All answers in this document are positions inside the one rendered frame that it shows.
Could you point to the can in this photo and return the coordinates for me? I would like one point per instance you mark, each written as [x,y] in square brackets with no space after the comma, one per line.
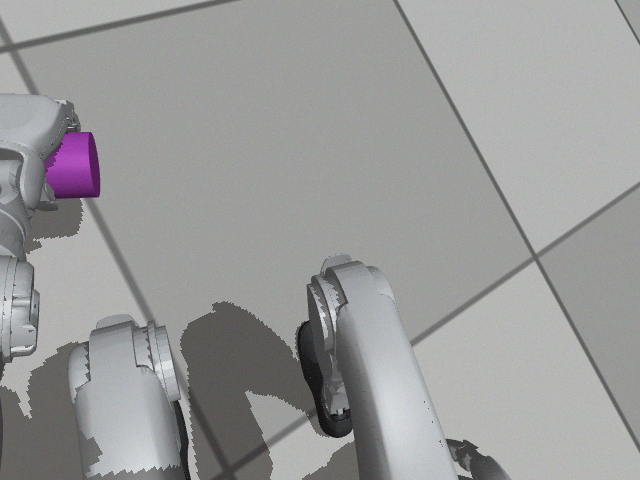
[72,169]

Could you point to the left robot hand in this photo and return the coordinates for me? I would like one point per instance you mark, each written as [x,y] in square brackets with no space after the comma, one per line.
[38,123]

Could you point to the left robot foot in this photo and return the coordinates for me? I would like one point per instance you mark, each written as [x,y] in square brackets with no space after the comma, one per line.
[183,438]

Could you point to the left robot arm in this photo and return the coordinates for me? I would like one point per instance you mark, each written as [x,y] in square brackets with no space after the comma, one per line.
[21,180]

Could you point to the right robot foot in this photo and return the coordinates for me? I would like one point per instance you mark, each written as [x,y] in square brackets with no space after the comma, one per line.
[334,425]

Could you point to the right robot hand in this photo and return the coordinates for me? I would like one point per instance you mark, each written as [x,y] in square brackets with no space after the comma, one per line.
[469,458]

